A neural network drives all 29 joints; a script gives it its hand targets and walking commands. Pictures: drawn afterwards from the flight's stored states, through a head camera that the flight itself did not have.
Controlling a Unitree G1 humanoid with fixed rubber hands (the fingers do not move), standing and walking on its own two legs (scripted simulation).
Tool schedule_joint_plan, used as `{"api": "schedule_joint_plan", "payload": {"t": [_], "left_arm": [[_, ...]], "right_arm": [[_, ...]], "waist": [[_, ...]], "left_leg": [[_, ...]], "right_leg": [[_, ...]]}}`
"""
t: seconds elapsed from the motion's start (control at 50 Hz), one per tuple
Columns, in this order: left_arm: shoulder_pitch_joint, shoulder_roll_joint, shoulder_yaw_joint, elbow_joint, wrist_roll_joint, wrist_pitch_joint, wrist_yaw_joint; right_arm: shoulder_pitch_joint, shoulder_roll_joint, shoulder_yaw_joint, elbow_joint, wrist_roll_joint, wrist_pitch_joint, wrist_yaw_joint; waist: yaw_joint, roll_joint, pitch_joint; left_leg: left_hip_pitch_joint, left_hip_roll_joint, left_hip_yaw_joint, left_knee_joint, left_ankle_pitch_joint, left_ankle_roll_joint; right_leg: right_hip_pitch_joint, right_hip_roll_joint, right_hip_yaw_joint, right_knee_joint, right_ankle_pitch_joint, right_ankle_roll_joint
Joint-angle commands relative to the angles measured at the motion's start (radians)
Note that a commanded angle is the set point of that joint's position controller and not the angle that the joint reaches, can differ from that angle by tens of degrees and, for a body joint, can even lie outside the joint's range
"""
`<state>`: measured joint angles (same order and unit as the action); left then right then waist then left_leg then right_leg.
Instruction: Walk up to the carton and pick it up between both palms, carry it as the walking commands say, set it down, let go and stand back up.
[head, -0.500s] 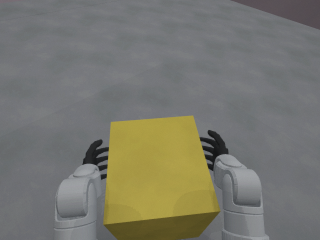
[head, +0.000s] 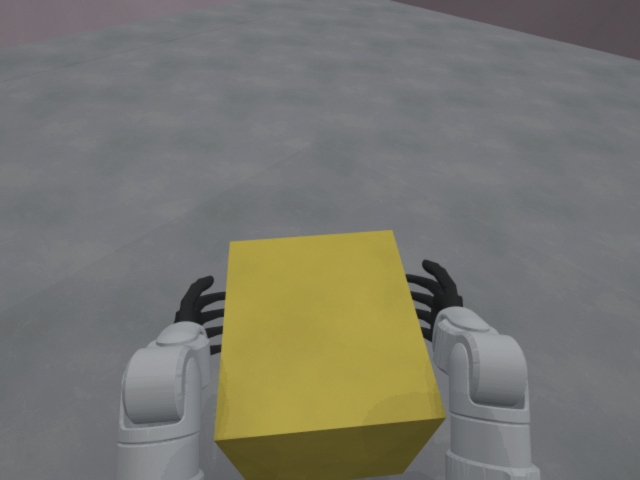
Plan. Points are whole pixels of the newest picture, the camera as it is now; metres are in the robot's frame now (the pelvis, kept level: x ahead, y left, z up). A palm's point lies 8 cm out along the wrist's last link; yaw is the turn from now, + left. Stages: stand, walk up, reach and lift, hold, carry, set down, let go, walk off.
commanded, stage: carry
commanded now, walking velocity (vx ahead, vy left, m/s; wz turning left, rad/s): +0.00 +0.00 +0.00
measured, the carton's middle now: (320, 363) +0.27 -0.01 +0.01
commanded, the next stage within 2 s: none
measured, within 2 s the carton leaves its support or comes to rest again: neither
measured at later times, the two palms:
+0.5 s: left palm (195, 339) +0.26 +0.14 +0.08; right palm (446, 320) +0.27 -0.15 +0.10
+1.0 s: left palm (203, 334) +0.27 +0.14 +0.07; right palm (443, 313) +0.29 -0.16 +0.09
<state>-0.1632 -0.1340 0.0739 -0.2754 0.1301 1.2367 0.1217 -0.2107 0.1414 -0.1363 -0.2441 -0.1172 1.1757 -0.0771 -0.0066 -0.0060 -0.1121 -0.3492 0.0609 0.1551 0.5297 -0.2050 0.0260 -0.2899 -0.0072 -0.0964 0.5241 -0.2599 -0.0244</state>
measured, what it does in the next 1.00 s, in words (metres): stands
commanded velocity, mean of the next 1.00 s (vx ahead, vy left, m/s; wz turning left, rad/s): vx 0.00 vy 0.00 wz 0.00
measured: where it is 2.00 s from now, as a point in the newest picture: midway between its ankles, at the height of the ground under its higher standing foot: outside the picture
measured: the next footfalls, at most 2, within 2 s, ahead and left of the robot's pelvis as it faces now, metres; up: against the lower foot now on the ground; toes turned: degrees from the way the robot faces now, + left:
none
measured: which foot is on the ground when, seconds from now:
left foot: down 0.00-1.00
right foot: down 0.00-1.00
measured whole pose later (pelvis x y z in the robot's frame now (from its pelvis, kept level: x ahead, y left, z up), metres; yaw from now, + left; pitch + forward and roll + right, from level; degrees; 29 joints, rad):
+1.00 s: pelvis +0.01 -0.02 +0.00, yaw +0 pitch +2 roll +0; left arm -0.19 -0.14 0.11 -0.12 0.15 1.08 0.10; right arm -0.24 0.15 -0.15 -0.10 -0.15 1.03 -0.07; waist 0.01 0.00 -0.10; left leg -0.33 0.06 0.14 0.51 -0.20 0.00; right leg -0.28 0.00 -0.11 0.53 -0.27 -0.04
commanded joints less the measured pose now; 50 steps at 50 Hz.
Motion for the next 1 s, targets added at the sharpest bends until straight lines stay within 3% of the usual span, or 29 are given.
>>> {"api": "schedule_joint_plan", "payload": {"t": [0.0,0.02,0.04,0.22,0.26,0.32,0.38,0.48,0.5,0.54,0.6,0.68,0.72,0.74,0.76,0.82,0.88,0.92,0.98], "left_arm": [[-0.577,-0.933,-0.708,-0.112,-0.422,-0.036,-0.263],[-0.573,-0.927,-0.708,-0.106,-0.423,-0.034,-0.264],[-0.56,-0.922,-0.705,-0.095,-0.424,-0.035,-0.267],[-0.593,-0.93,-0.712,-0.103,-0.435,-0.044,-0.269],[-0.573,-0.914,-0.698,-0.097,-0.42,-0.049,-0.267],[-0.58,-0.915,-0.691,-0.082,-0.415,-0.051,-0.266],[-0.567,-0.916,-0.679,-0.059,-0.399,-0.061,-0.265],[-0.572,-0.904,-0.669,-0.058,-0.39,-0.077,-0.261],[-0.57,-0.906,-0.652,-0.027,-0.377,-0.084,-0.261],[-0.565,-0.917,-0.665,-0.039,-0.387,-0.088,-0.263],[-0.559,-0.907,-0.649,-0.02,-0.37,-0.103,-0.261],[-0.561,-0.901,-0.639,-0.013,-0.363,-0.124,-0.263],[-0.557,-0.882,-0.609,0.033,-0.335,-0.143,-0.262],[-0.571,-0.898,-0.637,-0.004,-0.356,-0.145,-0.26],[-0.56,-0.888,-0.605,0.055,-0.331,-0.155,-0.26],[-0.588,-0.895,-0.625,0.007,-0.347,-0.171,-0.257],[-0.55,-0.873,-0.585,0.073,-0.315,-0.184,-0.257],[-0.562,-0.881,-0.614,0.026,-0.334,-0.194,-0.257],[-0.565,-0.869,-0.59,0.052,-0.316,-0.216,-0.256]], "right_arm": [[-0.396,0.95,0.706,0.018,0.417,0.029,0.249],[-0.369,0.951,0.697,0.039,0.41,0.031,0.247],[-0.364,0.939,0.697,0.035,0.404,0.029,0.244],[-0.38,0.957,0.694,0.026,0.4,0.017,0.236],[-0.371,0.955,0.698,0.035,0.397,0.015,0.237],[-0.38,0.95,0.69,0.05,0.394,0.011,0.24],[-0.398,0.944,0.691,0.042,0.39,0.002,0.242],[-0.392,0.946,0.682,0.064,0.384,-0.014,0.242],[-0.389,0.944,0.668,0.091,0.37,-0.019,0.241],[-0.408,0.947,0.682,0.051,0.38,-0.026,0.238],[-0.401,0.949,0.67,0.079,0.366,-0.04,0.237],[-0.402,0.949,0.663,0.089,0.354,-0.059,0.233],[-0.382,0.93,0.627,0.149,0.323,-0.079,0.235],[-0.397,0.934,0.652,0.1,0.342,-0.082,0.234],[-0.394,0.934,0.62,0.162,0.318,-0.091,0.235],[-0.398,0.948,0.641,0.137,0.33,-0.104,0.234],[-0.376,0.928,0.61,0.182,0.298,-0.119,0.227],[-0.395,0.936,0.64,0.131,0.316,-0.128,0.227],[-0.374,0.925,0.608,0.176,0.288,-0.15,0.226]], "waist": [[0.011,0.043,-0.156],[0.011,0.048,-0.159],[0.011,0.015,-0.157],[0.011,0.024,-0.184],[0.012,-0.004,-0.194],[0.012,0.029,-0.191],[0.011,0.001,-0.188],[0.013,0.021,-0.196],[0.012,-0.008,-0.196],[0.011,-0.001,-0.194],[0.011,0.006,-0.216],[0.011,-0.023,-0.208],[0.013,-0.004,-0.205],[0.013,0.018,-0.195],[0.014,0.02,-0.2],[0.013,0.017,-0.203],[0.013,-0.008,-0.206],[0.014,-0.005,-0.209],[0.014,-0.008,-0.202]], "left_leg": [[0.1,0.13,-0.15,-0.109,-0.024,-0.041],[0.094,0.13,-0.149,-0.112,-0.051,-0.04],[0.096,0.131,-0.155,-0.108,-0.057,-0.039],[0.111,0.121,-0.152,-0.103,-0.012,-0.031],[0.105,0.123,-0.153,-0.102,-0.002,-0.028],[0.102,0.118,-0.148,-0.104,-0.013,-0.029],[0.104,0.115,-0.153,-0.097,0.02,-0.026],[0.115,0.109,-0.144,-0.087,0.033,-0.026],[0.117,0.109,-0.144,-0.084,0.051,-0.025],[0.116,0.105,-0.139,-0.08,0.055,-0.025],[0.131,0.106,-0.138,-0.075,0.078,-0.023],[0.13,0.103,-0.136,-0.07,0.077,-0.023],[0.123,0.11,-0.144,-0.077,0.079,-0.021],[0.124,0.107,-0.141,-0.079,0.067,-0.022],[0.123,0.106,-0.144,-0.082,0.06,-0.021],[0.128,0.107,-0.139,-0.076,0.076,-0.023],[0.126,0.105,-0.142,-0.075,0.086,-0.021],[0.146,0.106,-0.136,-0.067,0.101,-0.024],[0.137,0.106,-0.136,-0.069,0.092,-0.021]], "right_leg": [[-0.009,-0.125,0.113,-0.093,0.057,-0.004],[-0.013,-0.12,0.107,-0.098,0.045,-0.001],[-0.019,-0.118,0.111,-0.101,0.047,0.0],[-0.008,-0.123,0.107,-0.091,0.068,-0.005],[0.009,-0.126,0.105,-0.09,0.081,-0.004],[0.0,-0.127,0.105,-0.091,0.07,-0.006],[-0.003,-0.127,0.108,-0.094,0.086,-0.008],[0.0,-0.133,0.114,-0.093,0.108,-0.011],[0.006,-0.137,0.114,-0.094,0.115,-0.013],[0.003,-0.133,0.11,-0.094,0.12,-0.014],[0.017,-0.141,0.116,-0.092,0.141,-0.015],[0.016,-0.141,0.117,-0.093,0.145,-0.02],[0.021,-0.133,0.113,-0.09,0.134,-0.02],[0.009,-0.135,0.116,-0.092,0.124,-0.021],[0.013,-0.136,0.12,-0.096,0.119,-0.02],[0.021,-0.137,0.119,-0.09,0.136,-0.019],[0.034,-0.142,0.117,-0.097,0.151,-0.02],[0.022,-0.147,0.122,-0.092,0.164,-0.022],[0.032,-0.144,0.118,-0.093,0.166,-0.02]]}}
